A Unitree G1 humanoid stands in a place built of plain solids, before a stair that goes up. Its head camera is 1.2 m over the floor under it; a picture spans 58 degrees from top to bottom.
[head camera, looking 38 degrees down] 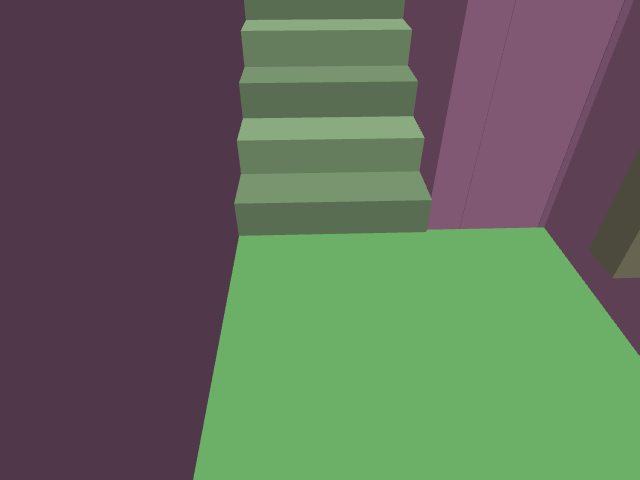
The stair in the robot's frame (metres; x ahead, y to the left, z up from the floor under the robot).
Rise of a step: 0.17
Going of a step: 0.26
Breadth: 0.86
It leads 2 degrees to the left of straight ahead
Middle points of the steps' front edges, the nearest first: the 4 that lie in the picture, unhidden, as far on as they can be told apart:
1.58 -0.06 0.18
1.84 -0.05 0.35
2.09 -0.04 0.52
2.35 -0.03 0.70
